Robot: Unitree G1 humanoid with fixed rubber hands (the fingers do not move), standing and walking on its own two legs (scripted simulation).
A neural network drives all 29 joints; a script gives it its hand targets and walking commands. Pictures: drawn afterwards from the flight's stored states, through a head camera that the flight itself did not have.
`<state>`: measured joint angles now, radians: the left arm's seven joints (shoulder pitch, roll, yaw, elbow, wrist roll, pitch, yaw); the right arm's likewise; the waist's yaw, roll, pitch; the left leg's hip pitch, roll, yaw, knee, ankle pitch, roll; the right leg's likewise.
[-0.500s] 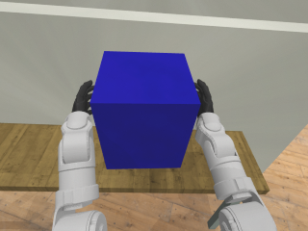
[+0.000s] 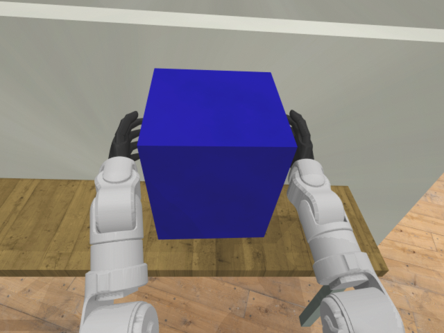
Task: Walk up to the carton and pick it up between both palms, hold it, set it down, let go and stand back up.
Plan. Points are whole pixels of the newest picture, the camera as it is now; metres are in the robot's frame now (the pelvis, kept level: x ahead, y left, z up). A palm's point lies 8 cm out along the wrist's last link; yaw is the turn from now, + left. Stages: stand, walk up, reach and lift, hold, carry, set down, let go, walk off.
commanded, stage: hold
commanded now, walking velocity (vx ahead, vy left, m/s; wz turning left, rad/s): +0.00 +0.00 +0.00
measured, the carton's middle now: (212, 158) +0.39 +0.00 +0.13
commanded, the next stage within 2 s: none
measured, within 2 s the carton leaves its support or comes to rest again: neither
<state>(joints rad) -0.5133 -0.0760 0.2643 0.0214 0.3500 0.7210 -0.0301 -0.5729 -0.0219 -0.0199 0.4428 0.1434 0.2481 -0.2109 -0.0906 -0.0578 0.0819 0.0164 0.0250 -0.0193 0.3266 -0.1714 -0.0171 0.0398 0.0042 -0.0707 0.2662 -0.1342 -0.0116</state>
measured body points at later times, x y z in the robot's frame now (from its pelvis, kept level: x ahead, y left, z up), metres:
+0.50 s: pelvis -0.01 +0.00 +0.00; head -0.04 +0.03 +0.45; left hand +0.36 +0.16 +0.17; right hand +0.36 -0.15 +0.17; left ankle +0.02 +0.13 -0.75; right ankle +0.02 -0.11 -0.75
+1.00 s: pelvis +0.01 +0.01 +0.00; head -0.04 +0.03 +0.45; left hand +0.36 +0.17 +0.17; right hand +0.36 -0.14 +0.17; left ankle +0.02 +0.13 -0.75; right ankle +0.02 -0.11 -0.75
